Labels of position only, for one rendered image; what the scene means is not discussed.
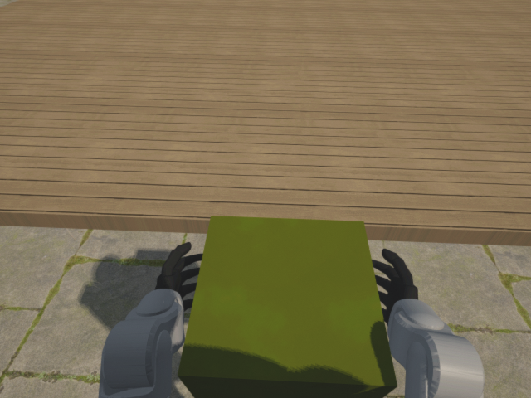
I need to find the carton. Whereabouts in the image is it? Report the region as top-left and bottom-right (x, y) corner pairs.
(178, 216), (397, 398)

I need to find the robot right hand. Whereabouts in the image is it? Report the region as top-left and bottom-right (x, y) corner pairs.
(372, 249), (418, 325)

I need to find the right robot forearm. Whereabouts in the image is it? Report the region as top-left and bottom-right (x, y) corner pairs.
(387, 298), (485, 398)

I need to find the robot left hand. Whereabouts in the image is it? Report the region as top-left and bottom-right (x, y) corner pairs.
(155, 242), (203, 312)

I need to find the left robot forearm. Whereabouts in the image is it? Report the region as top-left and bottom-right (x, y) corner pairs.
(99, 289), (185, 398)

